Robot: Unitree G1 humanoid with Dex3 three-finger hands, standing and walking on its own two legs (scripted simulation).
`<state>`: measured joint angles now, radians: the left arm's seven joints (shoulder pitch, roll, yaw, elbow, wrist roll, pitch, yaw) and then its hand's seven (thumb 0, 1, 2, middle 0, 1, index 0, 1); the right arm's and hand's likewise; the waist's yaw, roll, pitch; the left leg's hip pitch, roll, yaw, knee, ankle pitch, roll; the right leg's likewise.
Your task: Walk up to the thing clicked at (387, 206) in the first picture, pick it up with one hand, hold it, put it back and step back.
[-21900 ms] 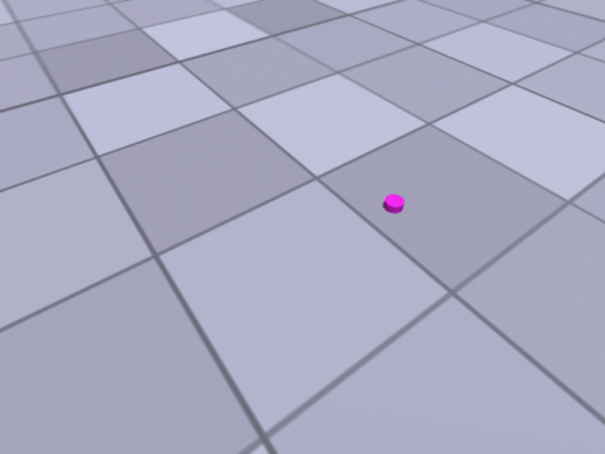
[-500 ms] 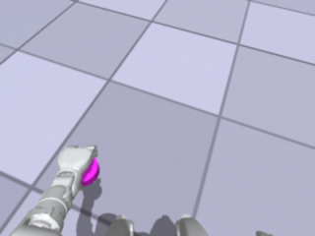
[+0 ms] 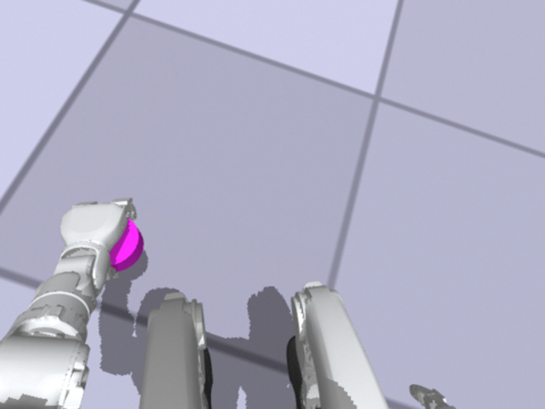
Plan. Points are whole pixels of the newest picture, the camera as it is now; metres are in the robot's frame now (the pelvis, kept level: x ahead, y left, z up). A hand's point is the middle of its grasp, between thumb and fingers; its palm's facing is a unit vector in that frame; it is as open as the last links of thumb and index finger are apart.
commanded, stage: crouch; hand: left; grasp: from above
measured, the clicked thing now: (113, 243) +0.41 +0.24 -0.19
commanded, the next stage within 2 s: lower in 0.86 s
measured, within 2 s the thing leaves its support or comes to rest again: neither
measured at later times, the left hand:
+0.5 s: hand (118, 245) +0.42 +0.25 -0.27, palm faces -0.46 -0.04 -0.89, open 11.3 cm
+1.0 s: hand (127, 247) +0.43 +0.25 -0.32, palm faces -0.45 -0.04 -0.89, open 11.3 cm
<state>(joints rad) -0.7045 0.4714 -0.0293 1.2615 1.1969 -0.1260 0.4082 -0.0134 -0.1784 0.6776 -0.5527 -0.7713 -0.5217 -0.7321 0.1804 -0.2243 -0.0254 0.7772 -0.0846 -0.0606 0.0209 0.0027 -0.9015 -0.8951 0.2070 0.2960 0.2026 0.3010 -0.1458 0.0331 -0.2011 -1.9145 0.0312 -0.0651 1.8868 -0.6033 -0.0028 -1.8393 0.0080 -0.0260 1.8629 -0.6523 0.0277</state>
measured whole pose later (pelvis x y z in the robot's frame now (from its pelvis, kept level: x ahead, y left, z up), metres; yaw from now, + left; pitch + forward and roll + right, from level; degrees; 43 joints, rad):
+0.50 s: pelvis +0.00 +0.00 -0.09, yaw -3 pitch +36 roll -6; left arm -0.81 0.58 0.06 1.34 1.23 -0.16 0.44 -0.01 -0.17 0.65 -0.57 -0.75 -0.54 -0.72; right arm 0.14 -0.24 -0.02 0.78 -0.13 -0.08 0.11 0.00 -0.91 -0.90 0.20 0.30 0.20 0.30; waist -0.17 0.00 -0.12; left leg -2.17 0.04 -0.11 2.19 -0.66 -0.01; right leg -2.09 0.03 -0.05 2.15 -0.70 0.03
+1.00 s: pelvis -0.01 -0.01 -0.15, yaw -4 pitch +33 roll -6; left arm -0.89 0.65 0.10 1.49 1.25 -0.18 0.48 -0.01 -0.14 0.62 -0.55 -0.76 -0.52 -0.72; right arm 0.13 -0.26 0.02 0.81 -0.16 -0.10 0.12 0.00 -0.91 -0.90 0.20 0.30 0.20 0.30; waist -0.20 -0.01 -0.07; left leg -2.30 0.04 -0.14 2.36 -0.65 -0.03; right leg -2.22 0.05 -0.07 2.32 -0.68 0.02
